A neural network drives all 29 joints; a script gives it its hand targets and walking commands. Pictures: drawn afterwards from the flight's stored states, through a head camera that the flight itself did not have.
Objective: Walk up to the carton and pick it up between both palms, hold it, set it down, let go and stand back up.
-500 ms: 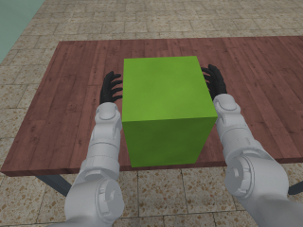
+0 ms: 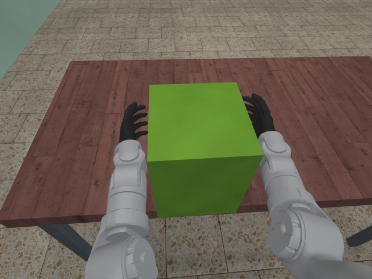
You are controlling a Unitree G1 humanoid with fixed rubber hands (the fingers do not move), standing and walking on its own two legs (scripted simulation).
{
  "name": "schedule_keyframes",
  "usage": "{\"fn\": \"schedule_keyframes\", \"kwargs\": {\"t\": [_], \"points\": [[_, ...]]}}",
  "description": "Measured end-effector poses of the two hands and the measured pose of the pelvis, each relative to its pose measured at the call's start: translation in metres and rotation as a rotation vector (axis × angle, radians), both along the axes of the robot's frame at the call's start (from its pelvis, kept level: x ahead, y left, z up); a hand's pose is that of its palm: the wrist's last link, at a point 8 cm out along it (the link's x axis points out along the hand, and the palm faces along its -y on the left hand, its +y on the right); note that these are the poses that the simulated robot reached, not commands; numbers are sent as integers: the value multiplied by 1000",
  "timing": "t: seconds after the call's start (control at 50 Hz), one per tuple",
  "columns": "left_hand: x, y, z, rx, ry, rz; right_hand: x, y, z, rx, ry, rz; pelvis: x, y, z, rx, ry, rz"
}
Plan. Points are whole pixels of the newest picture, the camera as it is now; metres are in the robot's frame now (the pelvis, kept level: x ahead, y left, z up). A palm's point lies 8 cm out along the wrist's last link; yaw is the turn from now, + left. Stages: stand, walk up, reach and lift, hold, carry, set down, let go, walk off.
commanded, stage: reach and lift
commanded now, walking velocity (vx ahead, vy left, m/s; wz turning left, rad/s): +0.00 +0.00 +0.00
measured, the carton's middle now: (195, 152) +0.41 +0.00 +0.03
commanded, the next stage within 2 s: none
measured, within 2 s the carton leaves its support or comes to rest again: leaves its support in 1.28 s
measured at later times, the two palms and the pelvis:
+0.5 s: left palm (129, 140) +0.39 +0.14 +0.10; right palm (263, 129) +0.42 -0.15 +0.11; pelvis +0.00 +0.00 +0.00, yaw +0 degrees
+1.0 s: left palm (127, 143) +0.38 +0.15 +0.10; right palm (263, 134) +0.41 -0.15 +0.11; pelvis -0.01 +0.00 +0.00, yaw +1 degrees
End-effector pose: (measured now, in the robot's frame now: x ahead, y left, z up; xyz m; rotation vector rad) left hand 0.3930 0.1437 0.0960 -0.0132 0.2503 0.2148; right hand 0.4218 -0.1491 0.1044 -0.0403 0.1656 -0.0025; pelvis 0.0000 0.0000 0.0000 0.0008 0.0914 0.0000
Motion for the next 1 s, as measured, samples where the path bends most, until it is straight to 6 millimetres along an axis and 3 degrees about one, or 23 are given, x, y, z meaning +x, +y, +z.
{"fn": "schedule_keyframes", "kwargs": {"t": [1.0], "points": [[-11, 3, 1, 18, 1, -10, -16, 4, 2, -33, -28, -15, -12, 0, 0, -2, -2, 15]]}}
